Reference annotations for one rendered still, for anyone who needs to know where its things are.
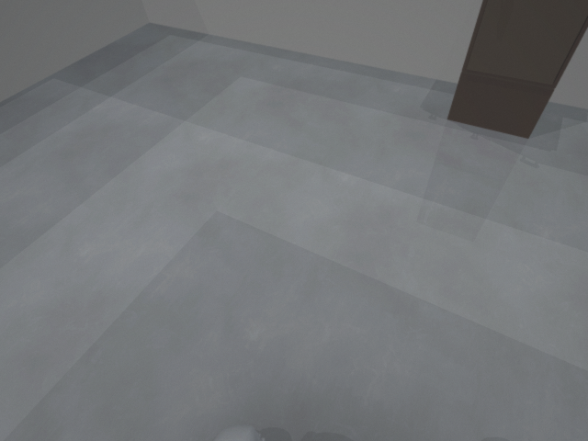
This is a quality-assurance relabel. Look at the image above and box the cupboard door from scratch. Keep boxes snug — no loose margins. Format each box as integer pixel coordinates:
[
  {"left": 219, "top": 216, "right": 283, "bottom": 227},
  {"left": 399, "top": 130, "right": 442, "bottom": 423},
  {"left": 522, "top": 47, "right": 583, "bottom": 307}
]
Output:
[{"left": 467, "top": 0, "right": 588, "bottom": 85}]

